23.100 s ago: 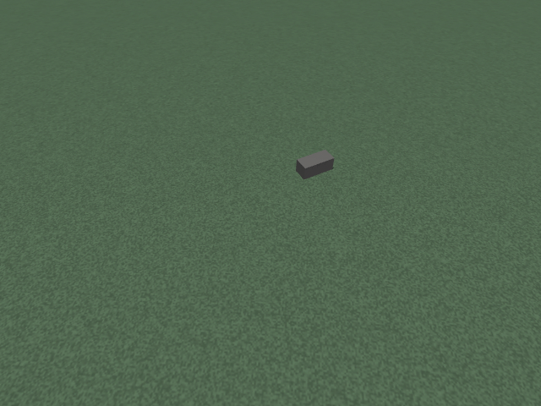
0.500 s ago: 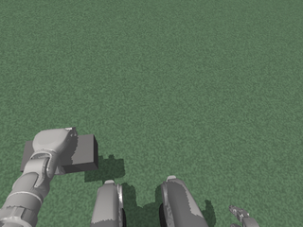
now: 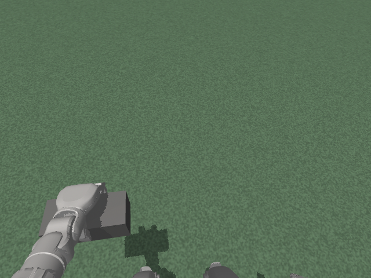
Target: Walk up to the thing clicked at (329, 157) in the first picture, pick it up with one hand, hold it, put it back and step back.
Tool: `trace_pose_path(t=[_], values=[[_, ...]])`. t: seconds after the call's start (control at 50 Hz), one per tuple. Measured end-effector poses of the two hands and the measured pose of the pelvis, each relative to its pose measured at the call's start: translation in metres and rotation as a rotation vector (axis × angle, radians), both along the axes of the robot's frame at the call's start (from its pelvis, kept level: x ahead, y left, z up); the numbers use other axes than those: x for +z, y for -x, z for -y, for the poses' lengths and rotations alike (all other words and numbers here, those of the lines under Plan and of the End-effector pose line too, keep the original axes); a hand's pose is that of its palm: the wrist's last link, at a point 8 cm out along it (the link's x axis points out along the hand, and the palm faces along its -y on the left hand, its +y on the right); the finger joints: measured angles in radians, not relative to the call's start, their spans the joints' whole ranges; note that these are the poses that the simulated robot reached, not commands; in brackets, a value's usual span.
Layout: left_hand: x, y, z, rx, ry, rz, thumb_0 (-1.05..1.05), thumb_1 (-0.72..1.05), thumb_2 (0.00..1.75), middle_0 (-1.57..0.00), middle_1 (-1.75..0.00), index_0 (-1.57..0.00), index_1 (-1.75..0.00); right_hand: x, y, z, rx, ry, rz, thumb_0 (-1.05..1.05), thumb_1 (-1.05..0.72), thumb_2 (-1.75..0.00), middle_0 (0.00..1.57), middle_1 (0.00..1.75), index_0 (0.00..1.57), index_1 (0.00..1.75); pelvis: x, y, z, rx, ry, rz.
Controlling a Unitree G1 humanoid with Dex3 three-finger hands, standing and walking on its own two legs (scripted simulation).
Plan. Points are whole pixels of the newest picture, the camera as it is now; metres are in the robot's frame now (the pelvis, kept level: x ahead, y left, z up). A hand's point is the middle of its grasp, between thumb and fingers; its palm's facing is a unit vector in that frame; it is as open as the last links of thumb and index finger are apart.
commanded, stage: lift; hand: left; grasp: from above
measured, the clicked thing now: (89, 218) +0.32 +0.23 -0.13
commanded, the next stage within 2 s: hold in 0.24 s
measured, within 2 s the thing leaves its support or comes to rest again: neither
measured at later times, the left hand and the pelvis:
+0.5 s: hand (79, 201) +0.32 +0.22 -0.04, palm faces -0.48 -0.04 -0.88, open 11.5 cm; pelvis +0.03 +0.00 +0.04, yaw +0 degrees
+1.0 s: hand (77, 198) +0.32 +0.21 +0.00, palm faces -0.48 -0.04 -0.88, open 11.5 cm; pelvis +0.03 -0.01 +0.06, yaw +0 degrees
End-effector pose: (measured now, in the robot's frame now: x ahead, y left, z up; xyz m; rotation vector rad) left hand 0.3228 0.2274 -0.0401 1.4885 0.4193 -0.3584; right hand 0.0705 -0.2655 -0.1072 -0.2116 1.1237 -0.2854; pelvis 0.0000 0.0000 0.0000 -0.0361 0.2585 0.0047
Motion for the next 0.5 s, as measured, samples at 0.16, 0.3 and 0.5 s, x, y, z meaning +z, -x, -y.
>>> trace_pose_path(t=[0.16, 0.3, 0.5], values=[[0.026, -0.005, 0.001, 0.010, 0.000, 0.007, 0.00, -0.28, 0.72, -0.58, -0.74, -0.59, -0.70, 0.019, -0.012, -0.002, 0.001, -0.015, 0.013, 0.01, -0.90, -0.90, 0.20, 0.30, 0.21, 0.30, 0.021, -0.009, 0.000, 0.000, -0.007, 0.044], [0.044, -0.008, 0.000, 0.011, 0.001, 0.003, 0.00, -0.28, 0.72, -0.58, -0.74, -0.59, -0.70, 0.032, -0.026, -0.001, 0.001, -0.021, 0.035, 0.01, -0.90, -0.90, 0.20, 0.30, 0.21, 0.30, 0.034, -0.017, 0.001, 0.001, -0.011, 0.074], [0.060, -0.009, 0.003, -0.015, -0.003, 0.001, 0.00, -0.28, 0.72, -0.58, -0.74, -0.59, -0.70, 0.043, -0.043, 0.001, 0.005, -0.022, 0.064, 0.01, -0.89, -0.90, 0.20, 0.30, 0.21, 0.30, 0.044, -0.025, 0.001, -0.003, -0.017, 0.105]])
